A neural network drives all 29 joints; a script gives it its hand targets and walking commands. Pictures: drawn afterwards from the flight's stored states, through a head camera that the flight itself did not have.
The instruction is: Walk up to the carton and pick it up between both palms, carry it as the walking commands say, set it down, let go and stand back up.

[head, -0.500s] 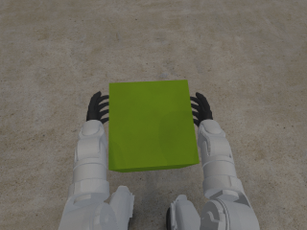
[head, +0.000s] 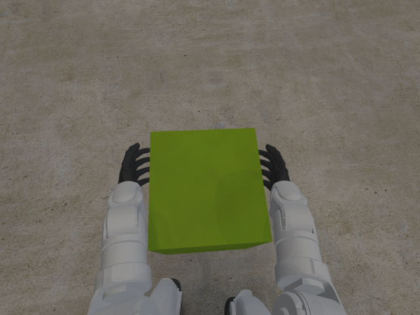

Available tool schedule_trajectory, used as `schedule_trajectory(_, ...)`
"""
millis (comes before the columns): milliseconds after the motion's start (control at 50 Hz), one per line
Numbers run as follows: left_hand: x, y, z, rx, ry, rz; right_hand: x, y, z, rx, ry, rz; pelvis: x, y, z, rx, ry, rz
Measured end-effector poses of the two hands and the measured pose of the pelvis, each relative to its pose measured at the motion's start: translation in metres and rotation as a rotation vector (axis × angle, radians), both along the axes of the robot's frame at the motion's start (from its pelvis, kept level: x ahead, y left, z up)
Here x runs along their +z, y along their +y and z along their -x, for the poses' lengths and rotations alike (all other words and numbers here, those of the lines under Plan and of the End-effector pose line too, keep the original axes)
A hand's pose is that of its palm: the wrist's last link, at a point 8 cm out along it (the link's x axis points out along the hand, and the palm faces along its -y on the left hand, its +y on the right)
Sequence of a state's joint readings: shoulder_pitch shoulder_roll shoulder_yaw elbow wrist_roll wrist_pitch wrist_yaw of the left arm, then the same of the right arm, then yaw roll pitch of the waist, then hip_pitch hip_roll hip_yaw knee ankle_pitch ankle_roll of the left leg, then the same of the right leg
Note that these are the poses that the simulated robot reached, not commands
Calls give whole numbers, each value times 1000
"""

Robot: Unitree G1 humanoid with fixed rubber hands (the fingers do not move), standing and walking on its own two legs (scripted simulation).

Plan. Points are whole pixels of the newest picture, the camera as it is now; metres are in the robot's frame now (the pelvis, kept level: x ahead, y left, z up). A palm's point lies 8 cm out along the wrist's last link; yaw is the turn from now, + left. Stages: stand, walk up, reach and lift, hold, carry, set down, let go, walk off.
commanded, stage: reach and lift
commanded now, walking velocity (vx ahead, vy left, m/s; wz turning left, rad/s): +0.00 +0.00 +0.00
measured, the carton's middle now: (204, 199) +0.36 +0.03 -0.10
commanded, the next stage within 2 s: none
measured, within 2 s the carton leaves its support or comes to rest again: neither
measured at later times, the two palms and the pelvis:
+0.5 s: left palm (118, 173) +0.35 +0.17 +0.05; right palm (290, 176) +0.36 -0.11 +0.04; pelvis +0.02 +0.00 +0.04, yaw +0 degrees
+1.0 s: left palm (104, 169) +0.33 +0.17 +0.11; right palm (304, 171) +0.35 -0.11 +0.10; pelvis +0.03 +0.00 +0.05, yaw +0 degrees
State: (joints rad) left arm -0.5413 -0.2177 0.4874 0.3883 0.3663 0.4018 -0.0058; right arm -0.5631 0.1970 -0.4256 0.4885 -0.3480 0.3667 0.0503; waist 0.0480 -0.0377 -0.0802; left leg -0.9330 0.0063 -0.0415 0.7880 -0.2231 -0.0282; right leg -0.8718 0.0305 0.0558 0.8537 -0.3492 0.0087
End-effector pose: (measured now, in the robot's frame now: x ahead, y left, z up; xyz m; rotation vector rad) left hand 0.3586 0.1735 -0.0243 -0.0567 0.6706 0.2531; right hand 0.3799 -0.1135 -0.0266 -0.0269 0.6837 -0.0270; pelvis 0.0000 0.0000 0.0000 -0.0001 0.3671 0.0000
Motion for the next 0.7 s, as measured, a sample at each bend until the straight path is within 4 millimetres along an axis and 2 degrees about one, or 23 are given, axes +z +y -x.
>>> schedule_trajectory(400, 58, 1, 9, -26, -20, -18, 56, 1, 14, 0, -20, 15, 36, 3, -16, 3, -178, -1)
schedule_trajectory(700, 104, 0, 18, -37, -39, -36, 101, 0, 23, 22, -37, 42, 52, 3, -24, 4, -328, -3)
